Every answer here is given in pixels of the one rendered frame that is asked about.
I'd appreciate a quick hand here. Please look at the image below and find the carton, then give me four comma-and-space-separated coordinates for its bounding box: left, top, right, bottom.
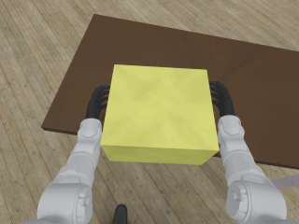
100, 64, 220, 165

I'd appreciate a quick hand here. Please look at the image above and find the right robot hand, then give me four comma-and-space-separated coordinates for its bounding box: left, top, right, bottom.
208, 81, 235, 117

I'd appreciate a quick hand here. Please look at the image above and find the left robot upper arm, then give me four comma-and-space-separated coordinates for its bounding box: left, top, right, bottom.
21, 183, 93, 224

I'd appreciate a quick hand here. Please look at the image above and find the table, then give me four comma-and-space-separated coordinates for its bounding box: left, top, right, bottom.
41, 14, 299, 189

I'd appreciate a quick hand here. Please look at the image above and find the robot right forearm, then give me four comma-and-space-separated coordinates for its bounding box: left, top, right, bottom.
217, 115, 287, 219

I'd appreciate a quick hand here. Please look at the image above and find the robot left forearm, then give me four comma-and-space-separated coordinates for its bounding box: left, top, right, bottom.
36, 118, 102, 219

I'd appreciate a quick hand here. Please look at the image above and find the right robot upper arm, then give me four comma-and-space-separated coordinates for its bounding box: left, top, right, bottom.
225, 179, 299, 224

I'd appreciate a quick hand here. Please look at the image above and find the robot left foot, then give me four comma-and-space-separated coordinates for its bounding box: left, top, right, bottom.
113, 203, 128, 224

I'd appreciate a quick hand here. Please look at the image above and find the left robot hand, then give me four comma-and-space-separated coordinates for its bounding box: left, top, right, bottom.
85, 85, 111, 119

